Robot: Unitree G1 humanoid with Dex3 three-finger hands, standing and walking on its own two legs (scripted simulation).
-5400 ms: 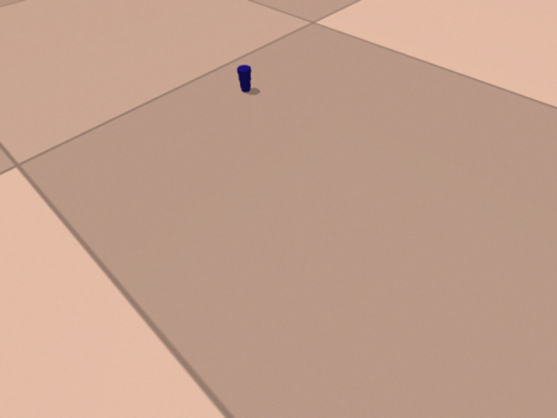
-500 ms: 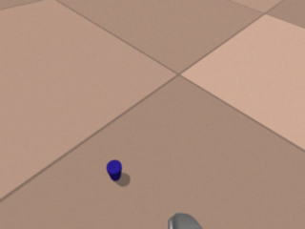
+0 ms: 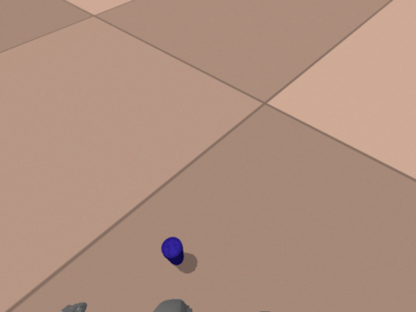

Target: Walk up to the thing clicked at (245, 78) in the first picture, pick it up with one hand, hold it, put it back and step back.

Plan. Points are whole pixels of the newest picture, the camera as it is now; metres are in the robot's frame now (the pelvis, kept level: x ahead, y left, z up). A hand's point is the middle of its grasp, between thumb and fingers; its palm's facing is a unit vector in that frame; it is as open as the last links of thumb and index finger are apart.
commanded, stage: walk up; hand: left
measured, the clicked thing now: (174, 253) +0.45 +0.22 -0.69
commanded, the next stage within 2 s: stand in 1.76 s
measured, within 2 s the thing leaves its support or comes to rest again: neither
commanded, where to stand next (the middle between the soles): +0.10 +0.01 m, yaw +0 degrees
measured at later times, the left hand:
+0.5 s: hand out of the picture +0.05 +0.27 -0.16, palm faces +0.04 -0.94 -0.33, open 7.4 cm
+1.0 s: hand (97, 307) +0.16 +0.26 -0.14, palm faces +0.03 -0.95 -0.32, open 7.4 cm
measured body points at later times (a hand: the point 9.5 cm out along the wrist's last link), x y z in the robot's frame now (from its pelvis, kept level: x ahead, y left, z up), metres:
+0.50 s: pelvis +0.03 +0.01 +0.01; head +0.04 +0.02 +0.45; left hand +0.05 +0.32 -0.13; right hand +0.15 -0.28 -0.12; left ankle +0.07 +0.14 -0.73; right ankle +0.07 -0.11 -0.73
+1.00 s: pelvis +0.06 +0.01 +0.02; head +0.07 +0.02 +0.47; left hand +0.16 +0.31 -0.11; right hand +0.16 -0.29 -0.11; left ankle +0.07 +0.14 -0.73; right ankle +0.07 -0.11 -0.73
